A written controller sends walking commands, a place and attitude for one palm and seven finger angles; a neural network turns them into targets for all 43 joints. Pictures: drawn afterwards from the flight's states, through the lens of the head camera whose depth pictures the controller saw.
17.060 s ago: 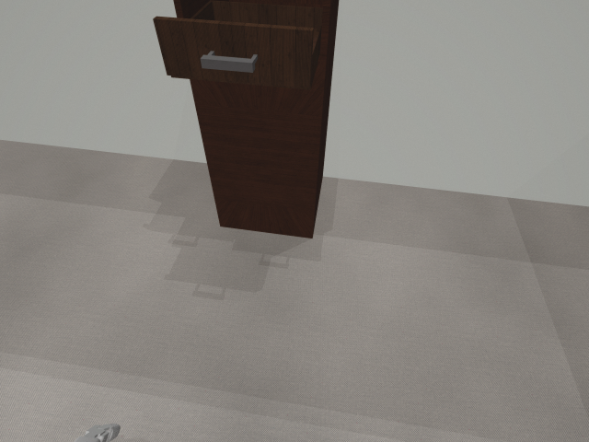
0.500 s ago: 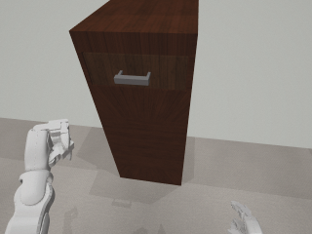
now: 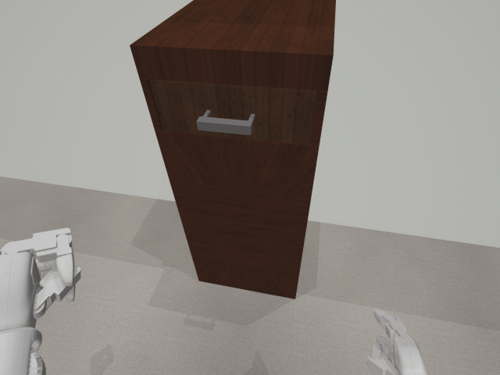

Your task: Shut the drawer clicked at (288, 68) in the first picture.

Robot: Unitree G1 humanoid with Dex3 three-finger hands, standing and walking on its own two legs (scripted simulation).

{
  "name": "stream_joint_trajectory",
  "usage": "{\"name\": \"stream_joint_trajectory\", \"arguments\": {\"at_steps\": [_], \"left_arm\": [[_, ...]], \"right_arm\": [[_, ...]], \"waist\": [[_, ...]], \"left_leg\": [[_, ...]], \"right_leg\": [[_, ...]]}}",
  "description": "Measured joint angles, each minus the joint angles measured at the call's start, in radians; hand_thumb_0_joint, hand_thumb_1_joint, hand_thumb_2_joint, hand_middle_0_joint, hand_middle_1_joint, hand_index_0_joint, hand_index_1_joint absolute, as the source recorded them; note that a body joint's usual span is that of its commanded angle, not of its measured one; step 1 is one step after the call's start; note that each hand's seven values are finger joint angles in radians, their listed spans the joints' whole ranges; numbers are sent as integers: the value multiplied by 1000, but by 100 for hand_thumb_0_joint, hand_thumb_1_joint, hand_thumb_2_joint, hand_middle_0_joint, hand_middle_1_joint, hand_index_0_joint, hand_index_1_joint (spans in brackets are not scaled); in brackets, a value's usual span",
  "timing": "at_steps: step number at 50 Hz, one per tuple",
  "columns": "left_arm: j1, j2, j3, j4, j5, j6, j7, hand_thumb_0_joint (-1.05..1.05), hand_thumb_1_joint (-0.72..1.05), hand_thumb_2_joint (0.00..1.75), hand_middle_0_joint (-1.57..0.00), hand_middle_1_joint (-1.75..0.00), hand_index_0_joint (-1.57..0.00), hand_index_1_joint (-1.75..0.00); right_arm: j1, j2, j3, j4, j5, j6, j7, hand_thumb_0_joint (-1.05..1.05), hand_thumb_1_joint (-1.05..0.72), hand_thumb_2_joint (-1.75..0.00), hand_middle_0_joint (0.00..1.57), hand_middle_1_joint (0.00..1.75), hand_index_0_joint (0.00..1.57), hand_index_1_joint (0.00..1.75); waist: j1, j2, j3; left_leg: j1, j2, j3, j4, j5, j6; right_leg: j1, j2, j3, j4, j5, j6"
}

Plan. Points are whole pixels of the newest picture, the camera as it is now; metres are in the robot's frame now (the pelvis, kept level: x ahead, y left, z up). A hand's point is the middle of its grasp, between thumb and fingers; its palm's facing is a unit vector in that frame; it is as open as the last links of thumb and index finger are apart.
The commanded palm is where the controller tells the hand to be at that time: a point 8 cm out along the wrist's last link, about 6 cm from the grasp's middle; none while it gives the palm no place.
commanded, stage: step back with the hand held close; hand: left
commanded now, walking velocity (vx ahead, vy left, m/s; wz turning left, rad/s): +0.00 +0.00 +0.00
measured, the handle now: (227, 120) +0.62 +0.15 +0.10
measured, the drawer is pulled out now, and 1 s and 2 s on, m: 0.00 0.00 0.00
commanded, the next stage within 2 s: stop stepping back and stand still in 1.44 s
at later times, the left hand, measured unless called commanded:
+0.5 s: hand (72, 276) +0.18 +0.25 +0.15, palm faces +0.28 -0.81 -0.52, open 3.3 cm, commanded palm +0.12 +0.30 +0.17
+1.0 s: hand (11, 325) +0.11 +0.27 +0.17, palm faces +0.38 -0.80 -0.47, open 3.3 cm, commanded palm +0.04 +0.30 +0.17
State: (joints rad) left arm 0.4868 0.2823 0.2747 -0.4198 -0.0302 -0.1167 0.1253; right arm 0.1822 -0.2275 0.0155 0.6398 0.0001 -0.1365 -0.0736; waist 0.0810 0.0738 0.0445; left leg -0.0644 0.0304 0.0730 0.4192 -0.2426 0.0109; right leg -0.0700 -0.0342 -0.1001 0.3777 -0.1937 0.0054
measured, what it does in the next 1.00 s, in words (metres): lifts its right foot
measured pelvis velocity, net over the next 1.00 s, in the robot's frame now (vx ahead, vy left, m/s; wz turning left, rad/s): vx -0.09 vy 0.02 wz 0.02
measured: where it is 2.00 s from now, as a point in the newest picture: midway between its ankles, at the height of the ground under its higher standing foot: outside the picture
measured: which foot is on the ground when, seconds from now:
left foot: down 0.00-1.00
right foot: down 0.00-0.86, up 0.88-1.00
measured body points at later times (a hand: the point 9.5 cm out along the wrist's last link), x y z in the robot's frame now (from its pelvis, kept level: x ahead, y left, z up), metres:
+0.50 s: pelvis -0.02 +0.02 -0.01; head +0.01 +0.02 +0.44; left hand +0.16 +0.29 +0.18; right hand +0.15 -0.23 -0.09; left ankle +0.00 +0.11 -0.74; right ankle +0.02 -0.12 -0.74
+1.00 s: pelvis -0.09 +0.02 -0.01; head -0.07 +0.05 +0.44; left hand +0.08 +0.31 +0.19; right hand +0.06 -0.21 -0.08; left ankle +0.00 +0.11 -0.74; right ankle -0.14 -0.11 -0.71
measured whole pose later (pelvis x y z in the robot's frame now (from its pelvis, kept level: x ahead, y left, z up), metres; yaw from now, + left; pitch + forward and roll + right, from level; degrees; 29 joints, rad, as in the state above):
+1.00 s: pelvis -0.09 +0.02 -0.01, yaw +1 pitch +2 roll -4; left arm 0.60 0.42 0.41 -0.62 0.00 -0.26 0.15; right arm 0.27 -0.18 0.00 0.57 -0.01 -0.09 -0.08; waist -0.02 0.00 0.00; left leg -0.43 0.01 -0.02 0.52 -0.13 0.05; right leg -0.33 0.06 -0.01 0.80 -0.39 0.01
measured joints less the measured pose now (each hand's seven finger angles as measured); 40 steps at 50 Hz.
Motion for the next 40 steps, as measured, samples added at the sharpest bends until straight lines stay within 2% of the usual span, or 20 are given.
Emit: {"name": "stream_joint_trajectory", "arguments": {"at_steps": [5, 11, 19, 24, 28, 33, 40], "left_arm": [[10, 8, -7, -13, -1, 11, -3, 2, 89, 89, -141, -160, -141, -160], [54, 40, 61, -63, -4, -34, -16, 2, 89, 89, -141, -160, -141, -160], [119, 75, 57, -104, -4, -41, -25, 1, 89, 89, -141, -160, -141, -160], [155, 117, 87, -166, -3, -50, -20, 2, 89, 89, -141, -160, -141, -160], [150, 128, 113, -188, 1, -67, -12, 2, 89, 89, -141, -160, -141, -160], [123, 99, 116, -171, 8, -86, -3, 1, 89, 89, -141, -160, -141, -160], [109, 61, 75, -177, 16, -102, 18, 1, 89, 89, -141, -160, -141, -160]], "right_arm": [[10, 16, 10, 0, -8, -8, 2, 1, -91, -90, 20, 30, 21, 30], [8, 12, 10, -43, -9, 59, 10, 1, -91, -90, 20, 30, 21, 30], [-9, -9, -27, -80, 0, 128, 6, 1, -91, -90, 20, 30, 21, 30], [-2, 2, -35, -104, 5, 140, -1, 1, -91, -90, 20, 30, 20, 30], [-5, 14, -30, -118, 5, 130, -3, 1, -91, -90, 20, 30, 20, 30], [-16, 21, -18, -126, 6, 109, -2, 1, -91, -90, 20, 30, 20, 30], [-10, 13, -11, -105, -2, 91, -1, 1, -91, -90, 20, 30, 21, 30]], "waist": [[-9, -9, -4], [-48, -12, -22], [-77, -35, 17], [-75, -60, 23], [-68, -72, 18], [-62, -67, 10], [-54, -78, 3]], "left_leg": [[5, 3, 6, -6, -1, -2], [-76, 12, 8, 21, -6, 1], [-161, -11, 29, 35, 13, 22], [-194, -21, 35, 70, 7, 30], [-218, -25, 36, 103, 5, 34], [-259, -20, 29, 150, 6, 33], [-334, -28, -11, 219, -53, 25]], "right_leg": [[0, 3, 6, -2, -1, -2], [-63, 12, 9, -16, 18, 3], [-169, -14, 31, 29, 29, 20], [-213, -27, 39, 85, 16, 25], [-243, -34, 43, 133, 6, 25], [-277, -33, 37, 171, 8, 20], [-320, -15, 39, 158, 52, 11]]}}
